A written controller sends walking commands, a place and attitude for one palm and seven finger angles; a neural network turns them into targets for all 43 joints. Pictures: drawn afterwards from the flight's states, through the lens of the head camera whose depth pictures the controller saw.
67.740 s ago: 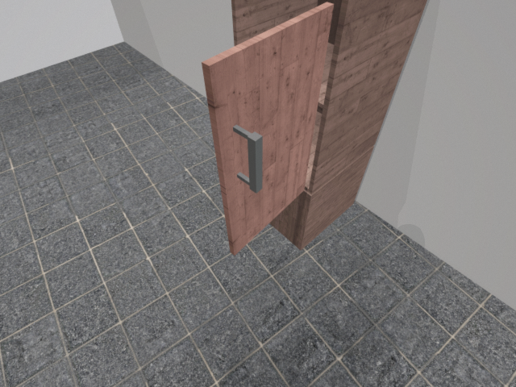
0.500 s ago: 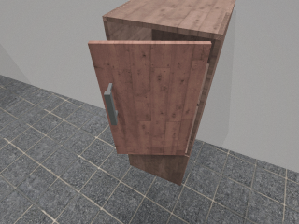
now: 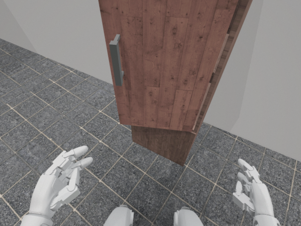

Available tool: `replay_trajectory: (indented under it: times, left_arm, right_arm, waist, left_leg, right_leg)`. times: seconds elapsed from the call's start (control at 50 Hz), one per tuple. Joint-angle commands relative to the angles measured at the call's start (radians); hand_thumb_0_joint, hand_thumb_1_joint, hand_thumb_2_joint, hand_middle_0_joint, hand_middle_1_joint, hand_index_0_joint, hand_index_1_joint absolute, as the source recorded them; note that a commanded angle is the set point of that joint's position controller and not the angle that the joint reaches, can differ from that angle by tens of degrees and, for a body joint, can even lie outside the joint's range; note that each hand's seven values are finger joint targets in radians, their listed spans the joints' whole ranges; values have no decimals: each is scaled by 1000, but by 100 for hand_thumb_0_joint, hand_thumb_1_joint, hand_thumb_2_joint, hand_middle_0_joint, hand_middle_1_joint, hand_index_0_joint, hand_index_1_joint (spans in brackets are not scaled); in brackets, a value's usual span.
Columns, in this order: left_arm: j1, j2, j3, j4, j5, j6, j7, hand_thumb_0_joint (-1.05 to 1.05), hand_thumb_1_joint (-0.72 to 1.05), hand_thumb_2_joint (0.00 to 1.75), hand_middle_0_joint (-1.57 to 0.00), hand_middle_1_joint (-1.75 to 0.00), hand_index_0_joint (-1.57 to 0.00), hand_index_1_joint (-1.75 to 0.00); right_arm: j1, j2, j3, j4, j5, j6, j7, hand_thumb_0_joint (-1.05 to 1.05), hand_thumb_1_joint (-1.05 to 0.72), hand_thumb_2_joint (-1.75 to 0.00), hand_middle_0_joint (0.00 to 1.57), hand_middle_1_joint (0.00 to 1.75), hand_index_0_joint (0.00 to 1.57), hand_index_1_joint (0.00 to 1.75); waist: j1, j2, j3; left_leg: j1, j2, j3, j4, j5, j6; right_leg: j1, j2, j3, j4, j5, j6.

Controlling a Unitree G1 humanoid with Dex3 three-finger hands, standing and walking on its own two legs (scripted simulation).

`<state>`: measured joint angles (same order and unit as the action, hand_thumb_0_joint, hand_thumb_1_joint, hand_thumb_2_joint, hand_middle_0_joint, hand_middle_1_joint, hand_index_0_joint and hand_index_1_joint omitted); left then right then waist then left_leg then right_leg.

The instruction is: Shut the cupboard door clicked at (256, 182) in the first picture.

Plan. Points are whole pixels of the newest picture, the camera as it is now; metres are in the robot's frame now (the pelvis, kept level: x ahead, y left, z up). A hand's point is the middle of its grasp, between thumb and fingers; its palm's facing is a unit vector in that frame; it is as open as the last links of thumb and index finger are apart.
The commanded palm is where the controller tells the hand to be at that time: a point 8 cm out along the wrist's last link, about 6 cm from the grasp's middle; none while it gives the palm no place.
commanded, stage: raise the hand and make a fist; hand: left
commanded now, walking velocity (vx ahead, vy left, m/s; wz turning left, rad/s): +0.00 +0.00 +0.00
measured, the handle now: (118, 61) +0.56 +0.15 +0.14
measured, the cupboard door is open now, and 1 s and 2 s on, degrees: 22 22 22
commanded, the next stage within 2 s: bring the fist close to the handle in 1.52 s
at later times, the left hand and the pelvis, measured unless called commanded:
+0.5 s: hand (67, 162) +0.24 +0.21 +0.09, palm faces +0.00 -1.00 -0.05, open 3.9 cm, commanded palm +0.21 +0.26 +0.10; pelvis +0.03 +0.02 +0.02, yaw +1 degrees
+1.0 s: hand (70, 141) +0.27 +0.20 +0.13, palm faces -0.02 -1.00 -0.06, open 3.1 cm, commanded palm +0.24 +0.25 +0.13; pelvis +0.05 +0.01 +0.04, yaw +1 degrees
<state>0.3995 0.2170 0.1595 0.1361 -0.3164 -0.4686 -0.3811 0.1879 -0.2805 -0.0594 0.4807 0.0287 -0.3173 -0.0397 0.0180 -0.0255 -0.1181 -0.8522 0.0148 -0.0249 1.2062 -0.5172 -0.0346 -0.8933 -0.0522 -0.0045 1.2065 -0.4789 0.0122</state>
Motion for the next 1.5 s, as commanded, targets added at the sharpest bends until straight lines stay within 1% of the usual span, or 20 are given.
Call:
replay_trajectory:
  times: [0.0, 0.04, 0.1, 0.14, 0.24, 0.28, 0.34, 0.44, 0.46, 0.54, 0.6, 0.72, 0.8, 0.88, 1.1, 1.14, 1.2, 1.26, 1.42, 1.48]
  left_arm:
    - [-123, 140, 43, -530, -4, -53, 80, 0, 90, 90, -57, -70, -57, -70]
    - [-178, 150, 13, -603, 29, -64, 115, 0, 90, 90, -60, -74, -60, -74]
    - [-86, 115, -20, -515, 49, -13, 109, 0, 90, 90, -66, -80, -66, -80]
    - [-57, 134, 3, -464, 56, 51, 98, 0, 90, 90, -69, -84, -69, -84]
    - [56, 147, 79, -475, 33, 177, 108, 0, 90, 90, -79, -94, -79, -94]
    - [58, 135, 84, -520, 23, 173, 122, 0, 90, 90, -82, -98, -82, -98]
    - [59, 133, 91, -504, 20, 141, 137, 0, 90, 90, -88, -104, -88, -104]
    - [46, 130, 60, -508, 22, 97, 116, 0, 90, 90, -97, -114, -97, -114]
    - [44, 131, 57, -523, 21, 94, 111, 0, 90, 90, -99, -116, -99, -116]
    - [35, 153, 66, -555, 26, 110, 116, 0, 90, 90, -106, -124, -106, -124]
    - [43, 145, 79, -542, 17, 125, 126, 0, 90, 90, -112, -130, -112, -130]
    - [10, 148, 72, -556, 19, 144, 127, 0, 90, 90, -123, -142, -123, -142]
    - [-11, 151, 76, -521, 15, 169, 115, 0, 90, 90, -130, -150, -130, -150]
    - [-53, 169, 98, -503, 6, 183, 103, 0, 90, 90, -130, -150, -130, -150]
    - [-142, 184, 116, -464, -11, 206, 86, 0, 90, 90, -130, -150, -130, -150]
    - [-120, 180, 126, -413, -15, 215, 84, 0, 90, 90, -130, -150, -130, -150]
    - [-124, 170, 113, -429, -14, 207, 80, 0, 90, 90, -130, -150, -130, -150]
    - [-135, 178, 115, -433, -9, 193, 83, 0, 90, 90, -130, -150, -130, -150]
    - [-142, 175, 110, -458, -1, 159, 95, 0, 90, 90, -130, -150, -130, -150]
    - [-141, 166, 103, -438, -4, 169, 88, 0, 90, 90, -130, -150, -130, -150]
  right_arm:
    - [-22, -80, -4, -186, 5, -49, -38, 0, -90, -90, 20, 30, 20, 30]
    - [-7, -87, 9, -164, -3, -48, -51, 0, -90, -90, 20, 30, 20, 30]
    - [8, -88, 12, -137, 1, -35, -55, 0, -90, -90, 20, 30, 20, 30]
    - [0, -85, 18, -131, 5, -22, -58, 0, -90, -90, 20, 30, 20, 30]
    - [-22, -62, 19, -155, 6, 12, -51, 0, -90, -90, 20, 30, 20, 30]
    - [-15, -53, 19, -155, 0, 17, -45, 0, -90, -90, 20, 30, 20, 30]
    - [-12, -52, 23, -147, -10, 21, -40, 0, -90, -90, 20, 30, 20, 30]
    - [10, -69, 20, -149, -7, 19, -34, 0, -90, -90, 20, 30, 20, 30]
    - [22, -73, 19, -153, -8, 19, -33, 0, -90, -90, 20, 30, 20, 30]
    - [30, -77, 19, -162, -5, 29, -36, 0, -90, -90, 20, 30, 20, 30]
    - [39, -75, 19, -167, -3, 45, -38, 0, -90, -90, 20, 30, 20, 30]
    - [48, -76, 26, -179, 0, 63, -36, 0, -90, -90, 20, 30, 20, 30]
    - [52, -75, 33, -178, 0, 69, -35, 0, -90, -90, 20, 30, 20, 30]
    - [48, -77, 40, -179, 0, 71, -37, 0, -90, -90, 20, 30, 20, 30]
    - [40, -82, 48, -158, 7, 57, -43, 0, -90, -90, 20, 30, 20, 30]
    - [36, -83, 47, -149, 6, 57, -43, 0, -90, -90, 20, 30, 20, 30]
    - [36, -83, 44, -154, 6, 54, -40, 0, -90, -90, 20, 30, 20, 30]
    - [34, -84, 43, -155, 5, 52, -40, 0, -90, -90, 20, 30, 20, 30]
    - [38, -84, 40, -143, 5, 43, -36, 0, -90, -90, 20, 30, 20, 30]
    - [38, -87, 39, -141, 6, 47, -36, 0, -90, -90, 20, 30, 20, 30]
  waist:
    - [-17, 72, -128]
    - [-46, 80, -128]
    - [-52, 80, -112]
    - [-39, 78, -113]
    - [19, 52, -198]
    - [21, 59, -220]
    - [13, 28, -181]
    - [-7, 68, -151]
    - [-10, 64, -177]
    - [-8, 98, -168]
    - [-10, 74, -157]
    - [-16, 107, -159]
    - [-20, 90, -134]
    - [-16, 62, -133]
    - [-13, 57, -121]
    - [-7, 16, -98]
    - [-6, 42, -104]
    - [-8, 21, -100]
    - [-11, 82, -123]
    - [-17, 45, -107]
  left_leg:
    - [-6, -40, 2, -191, -106, 61]
    - [10, -30, -19, -184, -92, 68]
    - [17, -26, -33, -192, -46, 62]
    - [8, -28, -32, -203, -22, 62]
    - [75, -32, -27, -255, 116, 53]
    - [106, -31, -24, -263, 173, 48]
    - [99, -29, -25, -263, 206, 46]
    - [122, -27, -24, -273, 198, 44]
    - [137, -28, -23, -276, 210, 44]
    - [173, -28, -25, -301, 231, 45]
    - [181, -28, -20, -314, 232, 41]
    - [230, -25, -13, -333, 279, 39]
    - [235, -25, -10, -344, 286, 39]
    - [241, -25, -9, -357, 290, 40]
    - [283, -29, 2, -398, 278, 44]
    - [266, -32, 2, -399, 279, 43]
    - [277, -35, 8, -409, 273, 42]
    - [270, -34, 10, -408, 265, 44]
    - [308, -32, 7, -419, 281, 42]
    - [297, -32, 7, -418, 273, 43]
  right_leg:
    - [100, 46, 71, -301, -302, -32]
    - [69, 62, 32, -258, -234, -34]
    - [61, 69, -14, -235, -136, -31]
    - [93, 71, -22, -244, -121, -32]
    - [217, 70, -52, -264, 5, -32]
    - [243, 66, -64, -258, 73, -31]
    - [242, 71, -74, -256, 110, -32]
    - [223, 68, -70, -266, 107, -35]
    - [235, 65, -71, -267, 123, -34]
    - [255, 71, -77, -280, 151, -36]
    - [273, 71, -80, -296, 162, -32]
    - [310, 73, -78, -318, 226, -32]
    - [335, 73, -75, -342, 249, -30]
    - [369, 71, -68, -362, 258, -29]
    - [422, 61, -43, -430, 245, -23]
    - [437, 59, -35, -444, 238, -22]
    - [437, 54, -32, -448, 234, -21]
    - [440, 52, -23, -454, 216, -20]
    - [428, 60, -47, -429, 253, -24]
    - [425, 60, -45, -437, 248, -21]
